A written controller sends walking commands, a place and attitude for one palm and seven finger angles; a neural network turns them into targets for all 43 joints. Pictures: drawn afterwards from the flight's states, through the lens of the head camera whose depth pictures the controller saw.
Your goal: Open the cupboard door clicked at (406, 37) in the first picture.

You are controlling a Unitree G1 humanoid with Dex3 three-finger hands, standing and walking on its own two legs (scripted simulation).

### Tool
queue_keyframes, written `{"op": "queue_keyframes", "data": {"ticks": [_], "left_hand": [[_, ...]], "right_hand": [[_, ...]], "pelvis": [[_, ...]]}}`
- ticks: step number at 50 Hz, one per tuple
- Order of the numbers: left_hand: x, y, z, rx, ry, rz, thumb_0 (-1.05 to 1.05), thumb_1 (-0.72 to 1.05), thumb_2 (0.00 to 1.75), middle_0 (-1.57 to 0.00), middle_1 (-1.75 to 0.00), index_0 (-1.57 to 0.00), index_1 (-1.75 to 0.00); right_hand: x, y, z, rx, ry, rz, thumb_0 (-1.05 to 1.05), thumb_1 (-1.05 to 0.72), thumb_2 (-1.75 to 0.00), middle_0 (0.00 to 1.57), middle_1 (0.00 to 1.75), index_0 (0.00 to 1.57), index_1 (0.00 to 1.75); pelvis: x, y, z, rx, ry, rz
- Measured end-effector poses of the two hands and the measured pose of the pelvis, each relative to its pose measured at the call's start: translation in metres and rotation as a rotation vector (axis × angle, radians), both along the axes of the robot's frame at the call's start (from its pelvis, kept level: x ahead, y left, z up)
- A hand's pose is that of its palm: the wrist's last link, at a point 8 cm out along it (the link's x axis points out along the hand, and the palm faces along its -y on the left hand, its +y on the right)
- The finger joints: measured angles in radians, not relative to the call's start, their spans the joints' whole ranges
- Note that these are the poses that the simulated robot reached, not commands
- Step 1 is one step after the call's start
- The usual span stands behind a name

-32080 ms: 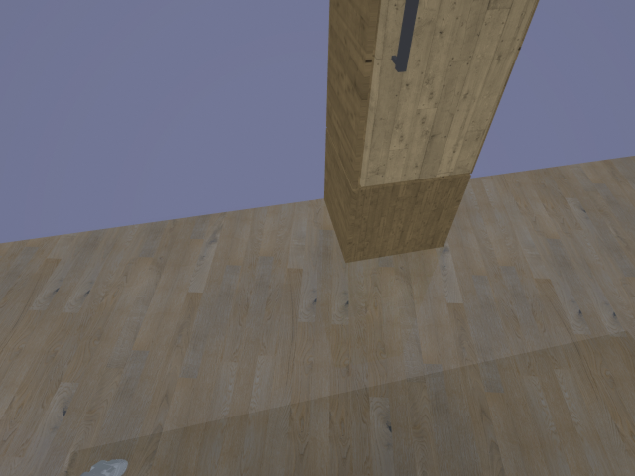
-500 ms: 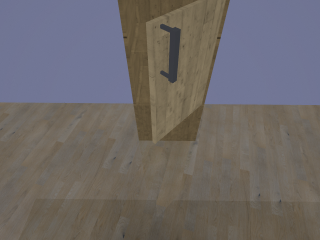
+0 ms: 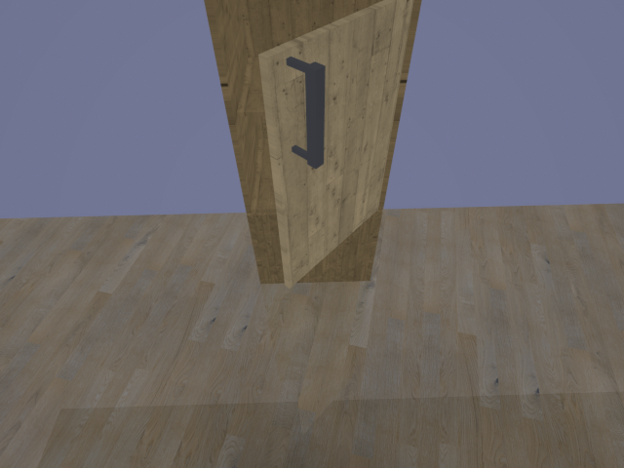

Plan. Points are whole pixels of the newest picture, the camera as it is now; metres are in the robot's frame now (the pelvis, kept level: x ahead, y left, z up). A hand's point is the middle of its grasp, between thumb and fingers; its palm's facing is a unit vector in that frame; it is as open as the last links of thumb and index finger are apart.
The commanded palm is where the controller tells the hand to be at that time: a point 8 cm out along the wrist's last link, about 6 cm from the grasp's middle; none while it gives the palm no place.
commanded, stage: look to check the result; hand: left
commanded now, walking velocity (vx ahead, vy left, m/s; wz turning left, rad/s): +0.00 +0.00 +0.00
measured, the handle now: (305, 115) +0.61 +0.04 +0.14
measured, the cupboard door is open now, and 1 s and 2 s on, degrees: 46 46 46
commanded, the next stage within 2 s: walk to a spot facing it in 0.54 s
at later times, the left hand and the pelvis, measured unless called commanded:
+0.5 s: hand out of the picture -0.01 +0.15 -0.17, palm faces +0.06 -0.98 -0.18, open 7.4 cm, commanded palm none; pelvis +0.01 -0.01 +0.00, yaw +0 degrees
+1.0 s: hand out of the picture +0.04 +0.17 -0.18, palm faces -0.04 -0.98 -0.20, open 7.4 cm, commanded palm none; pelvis +0.01 -0.01 -0.01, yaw -7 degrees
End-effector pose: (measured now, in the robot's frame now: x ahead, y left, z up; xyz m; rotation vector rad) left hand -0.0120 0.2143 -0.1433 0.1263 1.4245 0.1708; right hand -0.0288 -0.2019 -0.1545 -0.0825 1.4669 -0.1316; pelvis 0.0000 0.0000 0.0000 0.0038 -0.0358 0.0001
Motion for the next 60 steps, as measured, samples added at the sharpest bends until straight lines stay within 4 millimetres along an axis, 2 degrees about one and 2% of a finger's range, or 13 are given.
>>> {"op": "queue_keyframes", "data": {"ticks": [9,16,36,43,48,53,58,60], "left_hand": [[-0.014,-0.01,-0.001,-0.012,0.042,0.022,0.01,0.91,0.89,-0.19,-0.3,-0.2,-0.29],[-0.015,-0.016,-0.001,-0.017,0.048,0.027,0.01,0.91,0.89,-0.19,-0.3,-0.2,-0.29],[0.012,-0.013,0.002,0.005,0.003,0.01,0.01,0.91,0.89,-0.19,-0.3,-0.2,-0.29],[0.023,-0.008,-0.003,0.006,0.022,-0.016,0.01,0.91,0.89,-0.2,-0.3,-0.2,-0.29],[0.041,0.004,-0.009,0.007,0.02,-0.061,0.01,0.91,0.89,-0.2,-0.3,-0.2,-0.29],[0.076,0.012,-0.005,0.034,-0.024,-0.131,0.01,0.91,0.89,-0.2,-0.3,-0.2,-0.29],[0.12,0.002,0.01,0.07,-0.126,-0.208,0.01,0.91,0.89,-0.19,-0.3,-0.2,-0.29],[0.135,-0.006,0.01,0.087,-0.172,-0.246,0.01,0.91,0.89,-0.19,-0.3,-0.2,-0.29]], "right_hand": [[0.005,-0.011,0.002,-0.014,0.007,0.012,0.0,-0.91,-0.9,0.19,0.3,0.2,0.3],[0.018,-0.016,0.002,-0.02,-0.015,0.022,0.0,-0.91,-0.9,0.19,0.3,0.2,0.3],[0.038,-0.031,0.003,-0.036,-0.033,0.035,0.0,-0.91,-0.9,0.19,0.3,0.2,0.3],[0.039,-0.036,0.0,-0.061,-0.045,-0.024,0.0,-0.91,-0.9,0.2,0.3,0.2,0.3],[0.039,-0.039,0.002,-0.095,-0.077,-0.079,0.0,-0.91,-0.9,0.2,0.3,0.2,0.3],[0.033,-0.045,0.002,-0.113,-0.113,-0.116,0.0,-0.91,-0.9,0.2,0.3,0.2,0.3],[0.023,-0.061,-0.004,-0.098,-0.111,-0.147,0.0,-0.9,-0.9,0.2,0.3,0.2,0.3],[0.02,-0.072,-0.013,-0.09,-0.116,-0.174,0.0,-0.9,-0.9,0.2,0.3,0.21,0.3]], "pelvis": [[0.002,-0.006,0.0,-0.002,0.001,0.006],[0.005,-0.01,0.0,-0.002,0.0,0.007],[0.013,-0.017,0.002,-0.001,0.005,0.005],[0.013,-0.016,-0.003,-0.006,0.014,-0.047],[0.012,-0.01,-0.008,-0.003,0.022,-0.094],[0.008,-0.011,-0.009,0.013,0.034,-0.153],[0.007,-0.024,-0.009,0.011,0.04,-0.202],[0.007,-0.034,-0.016,0.024,0.044,-0.222]]}}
